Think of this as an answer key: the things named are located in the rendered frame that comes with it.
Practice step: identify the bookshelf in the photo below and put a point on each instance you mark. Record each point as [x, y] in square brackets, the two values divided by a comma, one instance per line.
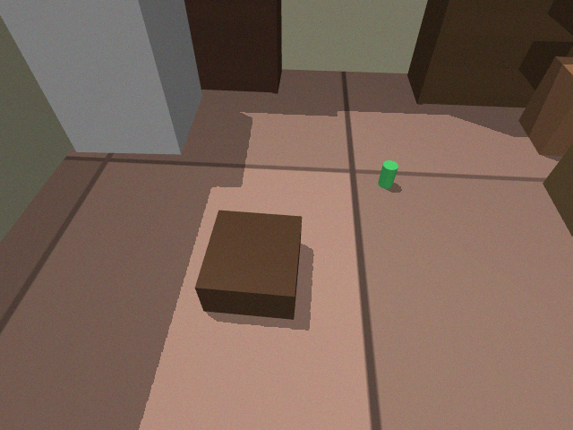
[491, 53]
[237, 43]

